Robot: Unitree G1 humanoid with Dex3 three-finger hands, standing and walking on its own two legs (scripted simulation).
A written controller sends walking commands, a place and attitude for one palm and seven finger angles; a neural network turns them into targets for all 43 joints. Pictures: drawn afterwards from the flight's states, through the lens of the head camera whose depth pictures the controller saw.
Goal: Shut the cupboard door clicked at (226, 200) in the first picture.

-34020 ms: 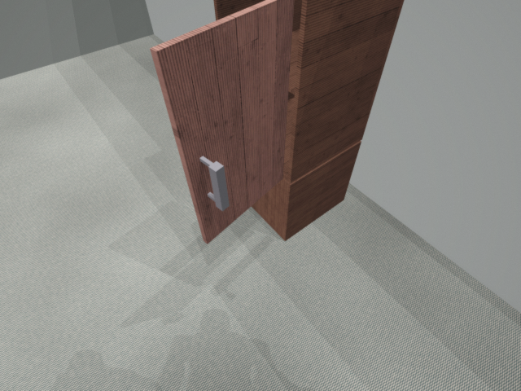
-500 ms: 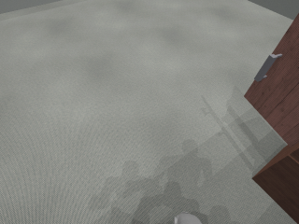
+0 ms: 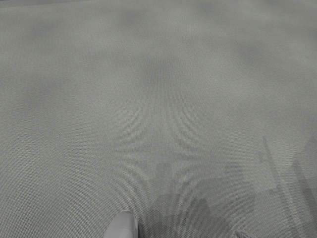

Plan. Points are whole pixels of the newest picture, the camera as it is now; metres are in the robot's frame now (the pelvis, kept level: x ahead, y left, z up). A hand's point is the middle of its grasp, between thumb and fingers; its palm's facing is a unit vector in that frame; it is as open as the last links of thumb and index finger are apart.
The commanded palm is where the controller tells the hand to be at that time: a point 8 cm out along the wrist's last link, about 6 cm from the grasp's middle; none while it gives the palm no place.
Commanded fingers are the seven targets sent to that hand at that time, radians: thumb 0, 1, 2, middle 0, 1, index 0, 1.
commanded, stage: walk to a spot facing it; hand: left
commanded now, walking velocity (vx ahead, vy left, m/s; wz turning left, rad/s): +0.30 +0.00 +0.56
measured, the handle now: out of the picture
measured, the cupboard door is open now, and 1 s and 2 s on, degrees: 75 75 75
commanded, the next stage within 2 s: turn to face it in 0.20 s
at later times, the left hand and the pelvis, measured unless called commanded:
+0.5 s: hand (94, 179) +0.28 +0.23 -0.15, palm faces +0.10 -0.97 -0.24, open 7.4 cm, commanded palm none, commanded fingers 0.00 0.90 0.90 -0.20 -0.30 -0.20 -0.30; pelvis +0.19 +0.02 -0.01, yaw +5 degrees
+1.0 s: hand (98, 165) +0.34 +0.24 -0.18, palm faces -0.10 -0.97 -0.20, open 7.3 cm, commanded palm none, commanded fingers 0.00 0.90 0.90 -0.20 -0.30 -0.20 -0.30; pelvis +0.25 +0.04 -0.01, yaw -11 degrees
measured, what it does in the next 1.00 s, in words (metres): walks ahead: left foot, then right foot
